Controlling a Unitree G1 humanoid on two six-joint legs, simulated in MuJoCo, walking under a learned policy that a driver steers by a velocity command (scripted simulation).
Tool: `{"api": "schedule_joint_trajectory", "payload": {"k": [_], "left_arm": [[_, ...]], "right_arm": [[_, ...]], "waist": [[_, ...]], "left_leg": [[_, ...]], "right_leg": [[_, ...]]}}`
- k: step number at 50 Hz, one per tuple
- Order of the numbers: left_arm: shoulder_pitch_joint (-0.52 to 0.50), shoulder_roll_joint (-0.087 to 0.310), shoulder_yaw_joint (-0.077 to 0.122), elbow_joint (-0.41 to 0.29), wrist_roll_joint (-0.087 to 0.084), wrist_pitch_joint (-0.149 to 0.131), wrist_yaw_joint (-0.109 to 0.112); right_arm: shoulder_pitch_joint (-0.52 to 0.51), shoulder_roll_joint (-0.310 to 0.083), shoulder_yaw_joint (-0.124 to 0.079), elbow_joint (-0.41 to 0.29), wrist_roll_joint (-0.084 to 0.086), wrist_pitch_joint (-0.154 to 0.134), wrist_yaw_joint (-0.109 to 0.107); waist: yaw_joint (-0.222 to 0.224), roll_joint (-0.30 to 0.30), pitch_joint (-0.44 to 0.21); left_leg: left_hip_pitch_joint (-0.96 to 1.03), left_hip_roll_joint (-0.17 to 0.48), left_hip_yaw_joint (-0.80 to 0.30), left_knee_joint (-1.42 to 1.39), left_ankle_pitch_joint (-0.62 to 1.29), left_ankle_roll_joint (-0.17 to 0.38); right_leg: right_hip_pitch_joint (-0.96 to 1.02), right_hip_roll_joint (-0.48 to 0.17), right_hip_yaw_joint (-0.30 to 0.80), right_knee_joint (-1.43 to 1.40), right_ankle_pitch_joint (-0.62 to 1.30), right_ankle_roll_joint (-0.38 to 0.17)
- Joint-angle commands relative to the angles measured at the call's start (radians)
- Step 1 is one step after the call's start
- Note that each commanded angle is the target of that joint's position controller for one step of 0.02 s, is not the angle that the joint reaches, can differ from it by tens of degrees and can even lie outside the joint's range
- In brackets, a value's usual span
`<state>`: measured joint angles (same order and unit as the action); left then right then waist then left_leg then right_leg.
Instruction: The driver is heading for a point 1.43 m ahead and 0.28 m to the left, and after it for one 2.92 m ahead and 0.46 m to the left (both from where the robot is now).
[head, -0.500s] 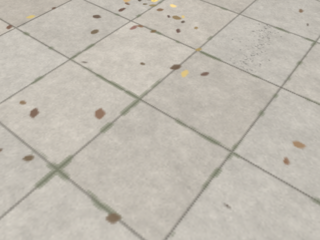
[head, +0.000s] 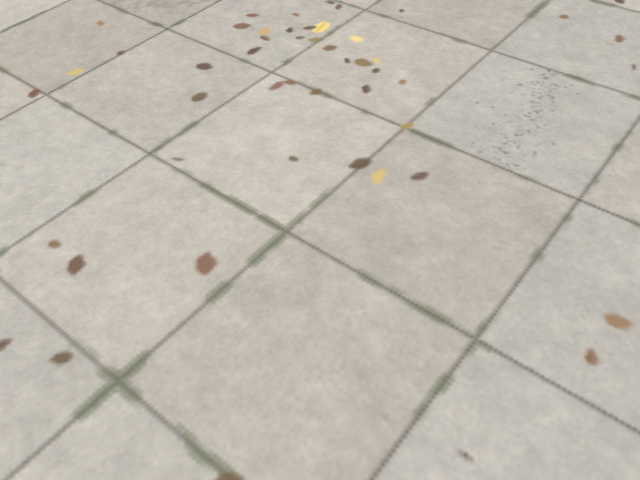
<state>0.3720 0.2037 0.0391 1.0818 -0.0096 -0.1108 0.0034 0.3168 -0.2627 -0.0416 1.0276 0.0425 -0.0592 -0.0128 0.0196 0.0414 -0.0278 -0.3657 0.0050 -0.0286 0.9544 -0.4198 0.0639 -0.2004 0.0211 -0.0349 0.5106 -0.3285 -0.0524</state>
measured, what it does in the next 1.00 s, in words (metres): walks ahead, turning left: left foot, then right foot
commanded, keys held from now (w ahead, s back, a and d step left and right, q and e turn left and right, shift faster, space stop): w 0.06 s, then w+q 0.58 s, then w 0.36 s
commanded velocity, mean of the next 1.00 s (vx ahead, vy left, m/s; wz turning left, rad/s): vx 0.47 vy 0.00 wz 0.32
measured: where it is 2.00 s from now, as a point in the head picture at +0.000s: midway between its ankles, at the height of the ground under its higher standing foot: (254, 296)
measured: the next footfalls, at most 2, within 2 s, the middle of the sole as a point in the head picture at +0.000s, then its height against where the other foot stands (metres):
left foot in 0.40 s outside the picture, level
right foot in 0.88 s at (352, 411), level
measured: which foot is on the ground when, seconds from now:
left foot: up 0.00-0.38, down 0.40-0.90, up 0.92-1.00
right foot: down 0.00-0.38, up 0.40-0.86, down 0.88-1.00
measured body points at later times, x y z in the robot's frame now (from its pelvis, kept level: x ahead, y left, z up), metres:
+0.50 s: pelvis +0.26 +0.05 -0.01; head +0.30 +0.05 +0.44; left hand +0.24 +0.31 -0.15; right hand +0.46 -0.17 -0.13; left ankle +0.33 +0.13 -0.74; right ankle +0.11 -0.11 -0.62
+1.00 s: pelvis +0.57 +0.07 +0.00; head +0.59 +0.07 +0.45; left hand +0.62 +0.36 -0.10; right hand +0.71 -0.17 -0.13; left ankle +0.42 +0.15 -0.65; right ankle +0.66 +0.00 -0.74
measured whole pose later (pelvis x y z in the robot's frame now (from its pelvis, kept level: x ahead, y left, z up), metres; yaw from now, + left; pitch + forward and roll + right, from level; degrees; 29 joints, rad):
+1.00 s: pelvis +0.57 +0.07 +0.00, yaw +21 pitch +2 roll +0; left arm 0.18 0.25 0.04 0.76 0.00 -0.13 -0.02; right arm 0.34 -0.27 -0.04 0.85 0.02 -0.07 0.00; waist -0.02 0.03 0.01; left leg -0.38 -0.03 -0.08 1.16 -0.40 0.06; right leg -0.35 0.04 -0.02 0.48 -0.16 -0.05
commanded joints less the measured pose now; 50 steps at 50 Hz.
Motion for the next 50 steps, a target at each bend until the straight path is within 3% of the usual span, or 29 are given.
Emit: {"api": "schedule_joint_trajectory", "payload": {"k": [1, 3, 5, 9, 14, 17, 18, 19, 20, 21, 22, 23, 24, 25, 26, 28, 30, 32, 35, 39, 41, 43, 44, 45, 46, 47, 48, 49, 50], "left_arm": [[0.082, 0.12, 0.008, -0.024, 0.002, -0.018, -0.016], [0.092, 0.081, -0.005, -0.031, 0.007, -0.006, -0.016], [0.144, 0.092, -0.004, -0.021, 0.017, 0.004, -0.003], [0.147, 0.132, 0.001, -0.037, 0.022, 0.01, 0.02], [0.171, 0.148, 0.01, -0.035, 0.008, 0.008, 0.023], [0.126, 0.188, 0.023, -0.061, 0.013, 0.023, 0.03], [0.106, 0.202, 0.028, -0.074, 0.02, 0.035, 0.035], [0.082, 0.213, 0.029, -0.094, 0.022, 0.043, 0.036], [0.077, 0.202, 0.02, -0.128, 0.032, 0.035, 0.035], [0.198, 0.03, -0.03, -0.162, 0.039, 0.0, 0.004], [0.08, 0.118, -0.009, -0.175, -0.005, -0.049, -0.009], [-0.024, 0.172, 0.006, -0.224, -0.037, -0.07, -0.011], [-0.071, 0.185, 0.01, -0.239, -0.03, -0.079, -0.001], [-0.082, 0.191, 0.023, -0.24, -0.012, -0.073, 0.011], [-0.058, 0.186, 0.029, -0.246, -0.001, -0.056, 0.015], [-0.047, 0.154, 0.032, -0.269, 0.013, -0.029, 0.019], [-0.125, 0.143, 0.03, -0.312, 0.029, -0.015, 0.024], [-0.228, 0.131, 0.025, -0.351, 0.033, -0.013, 0.026], [-0.338, 0.1, 0.01, -0.38, 0.021, -0.022, 0.012], [-0.419, 0.141, 0.016, -0.421, 0.007, -0.034, -0.01], [-0.414, 0.168, 0.023, -0.434, 0.007, -0.042, -0.019], [-0.281, 0.202, 0.042, -0.405, 0.01, -0.049, -0.016], [-0.125, 0.245, 0.057, -0.38, 0.021, -0.051, -0.011], [0.034, 0.332, 0.082, -0.354, 0.031, -0.044, -0.009], [0.102, 0.298, 0.081, -0.309, 0.008, -0.029, -0.019], [0.048, 0.216, 0.057, -0.325, -0.006, -0.024, -0.019], [-0.03, 0.185, 0.044, -0.343, 0.0, -0.016, -0.017], [-0.086, 0.169, 0.035, -0.348, 0.008, -0.011, -0.022], [-0.117, 0.153, 0.029, -0.35, 0.014, -0.013, -0.025]], "right_arm": [[-0.113, -0.07, -0.012, -0.103, -0.006, -0.054, 0.012], [-0.136, -0.083, -0.023, -0.103, -0.022, -0.057, 0.021], [-0.158, -0.04, -0.016, -0.107, -0.019, -0.045, 0.032], [-0.337, 0.007, 0.008, -0.188, -0.014, -0.032, 0.04], [-0.451, -0.006, 0.017, -0.256, -0.008, -0.032, 0.069], [-0.39, -0.055, -0.007, -0.268, -0.013, -0.037, 0.084], [-0.275, -0.094, -0.029, -0.244, -0.01, -0.035, 0.085], [-0.115, -0.145, -0.059, -0.202, -0.006, -0.028, 0.081], [0.039, -0.22, -0.087, -0.178, -0.013, -0.015, 0.063], [0.065, -0.28, -0.092, -0.18, -0.024, -0.014, 0.06], [0.09, -0.199, -0.076, -0.168, -0.032, -0.014, 0.051], [0.021, -0.161, -0.066, -0.178, -0.031, -0.023, 0.046], [-0.071, -0.134, -0.057, -0.206, -0.028, -0.033, 0.05], [-0.137, -0.11, -0.049, -0.229, -0.035, -0.038, 0.054], [-0.168, -0.097, -0.043, -0.243, -0.045, -0.039, 0.052], [-0.164, -0.101, -0.043, -0.246, -0.032, -0.037, 0.044], [-0.125, -0.132, -0.05, -0.244, -0.031, -0.037, 0.028], [-0.08, -0.156, -0.058, -0.243, -0.028, -0.032, 0.013], [-0.003, -0.149, -0.055, -0.226, -0.019, -0.025, 0.005], [0.071, -0.137, -0.048, -0.199, -0.018, -0.019, 0.004], [0.078, -0.152, -0.051, -0.197, -0.025, -0.011, 0.001], [0.057, -0.148, -0.048, -0.205, -0.03, -0.004, 0.002], [0.037, -0.118, -0.034, -0.225, -0.04, -0.006, 0.006], [0.136, -0.054, -0.013, -0.235, -0.035, -0.022, 0.009], [0.192, -0.053, -0.004, -0.224, -0.015, -0.032, 0.013], [0.1, -0.15, -0.026, -0.236, 0.0, -0.037, 0.014], [-0.001, -0.157, -0.028, -0.262, -0.002, -0.037, 0.015], [-0.05, -0.138, -0.027, -0.275, -0.02, -0.037, 0.015], [-0.052, -0.128, -0.032, -0.276, -0.033, -0.032, 0.014]], "waist": [[0.009, -0.118, 0.166], [0.009, -0.12, 0.143], [0.019, -0.137, 0.124], [0.049, -0.115, 0.16], [0.051, -0.116, 0.19], [-0.022, -0.162, 0.089], [-0.085, -0.188, 0.012], [-0.164, -0.183, -0.081], [-0.217, -0.084, -0.178], [-0.093, 0.189, -0.333], [-0.16, 0.109, -0.346], [-0.143, 0.087, -0.17], [-0.093, -0.045, -0.09], [-0.044, -0.096, -0.035], [-0.003, -0.081, -0.019], [0.028, -0.042, 0.016], [0.017, -0.021, 0.049], [-0.017, -0.007, 0.063], [-0.08, 0.019, 0.042], [-0.111, 0.035, 0.039], [-0.094, 0.052, 0.037], [-0.018, 0.063, -0.022], [0.055, 0.033, -0.153], [0.065, -0.164, -0.317], [0.065, -0.351, -0.365], [0.078, -0.215, -0.204], [0.065, -0.125, -0.087], [0.036, -0.069, 0.001], [0.007, -0.081, 0.024]], "left_leg": [[-0.539, 0.09, -0.044, 0.206, 0.137, 0.031], [-0.479, 0.113, -0.016, 0.117, 0.235, 0.012], [-0.469, 0.106, 0.019, 0.072, 0.296, -0.013], [-0.392, 0.073, 0.057, -0.178, 0.433, -0.032], [-0.32, 0.039, 0.085, -0.347, 0.464, 0.022], [-0.174, -0.038, 0.147, -0.348, 0.359, 0.079], [-0.047, -0.076, 0.165, -0.34, 0.324, 0.099], [0.179, -0.1, 0.155, -0.386, 0.356, 0.129], [0.491, 0.046, -0.09, -0.4, 0.297, 0.185], [0.833, 0.332, -0.703, -0.515, 0.08, 0.398], [0.828, 0.32, -0.816, -0.659, 0.03, 0.369], [0.695, 0.289, -0.655, -0.68, 0.108, 0.313], [0.51, 0.245, -0.527, -0.7, 0.23, 0.28], [0.351, 0.205, -0.434, -0.717, 0.336, 0.26], [0.247, 0.174, -0.374, -0.741, 0.39, 0.256], [0.128, 0.149, -0.312, -0.773, 0.427, 0.258], [0.04, 0.118, -0.251, -0.791, 0.46, 0.253], [0.012, 0.078, -0.213, -0.778, 0.45, 0.22], [0.036, 0.055, -0.174, -0.748, 0.406, 0.169], [0.217, 0.133, -0.26, -0.666, 0.374, 0.157], [0.302, 0.174, -0.305, -0.612, 0.436, 0.143], [0.328, 0.138, -0.283, -0.479, 0.661, 0.113], [0.241, 0.087, -0.237, -0.269, 0.66, 0.085], [-0.084, -0.048, -0.126, 0.086, 0.384, 0.012], [-0.318, -0.098, -0.116, 0.292, -0.142, -0.017], [-0.422, -0.034, -0.16, 0.367, -0.107, -0.006], [-0.428, 0.016, -0.114, 0.355, -0.016, -0.004], [-0.406, 0.051, -0.083, 0.284, 0.049, -0.009], [-0.361, 0.084, -0.079, 0.219, 0.093, -0.013]], "right_leg": [[0.248, -0.323, 0.492, -0.381, -0.15, -0.148], [0.242, -0.258, 0.324, -0.384, 0.123, -0.105], [0.254, -0.228, 0.207, -0.377, 0.312, -0.1], [0.157, -0.205, 0.075, -0.42, 0.377, -0.092], [0.233, -0.256, -0.023, -0.412, 0.484, -0.084], [0.341, -0.278, -0.078, -0.215, 1.029, -0.052], [0.35, -0.272, -0.097, -0.052, 1.185, -0.036], [0.272, -0.247, -0.114, 0.166, 1.194, -0.01], [0.003, -0.206, -0.112, 0.472, 0.887, 0.02], [-0.428, 0.023, -0.01, 0.86, -0.146, 0.076], [-0.536, 0.014, 0.172, 0.979, -0.193, 0.039], [-0.618, -0.04, 0.164, 0.956, -0.113, 0.013], [-0.566, -0.088, 0.155, 0.874, -0.028, 0.007], [-0.497, -0.113, 0.142, 0.799, 0.005, 0.016], [-0.422, -0.137, 0.15, 0.762, 0.016, 0.025], [-0.381, -0.156, 0.13, 0.656, 0.015, 0.054], [-0.381, -0.147, 0.097, 0.52, 0.103, 0.089], [-0.374, -0.119, 0.08, 0.339, 0.257, 0.105], [-0.291, -0.066, 0.054, 0.098, 0.474, 0.1], [-0.324, -0.061, 0.079, -0.004, 0.432, 0.067], [-0.32, -0.053, 0.077, -0.033, 0.327, 0.035], [-0.143, -0.027, 0.045, -0.089, 0.289, -0.018], [0.104, -0.12, 0.128, -0.041, 0.334, -0.082], [0.504, -0.329, 0.454, -0.029, 0.295, -0.225], [0.616, -0.447, 0.78, -0.165, 0.085, -0.296], [0.509, -0.413, 0.726, -0.2, -0.067, -0.243], [0.363, -0.369, 0.581, -0.223, -0.029, -0.202], [0.223, -0.32, 0.483, -0.263, 0.074, -0.189], [0.147, -0.286, 0.418, -0.288, 0.159, -0.177]]}}
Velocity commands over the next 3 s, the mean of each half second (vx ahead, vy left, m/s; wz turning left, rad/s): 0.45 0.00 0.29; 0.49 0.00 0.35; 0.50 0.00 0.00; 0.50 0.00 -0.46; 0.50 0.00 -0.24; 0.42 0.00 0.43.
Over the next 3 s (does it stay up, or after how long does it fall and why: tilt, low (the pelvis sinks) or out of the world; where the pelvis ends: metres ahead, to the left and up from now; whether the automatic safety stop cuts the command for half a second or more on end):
stays up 1.62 0.29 -0.01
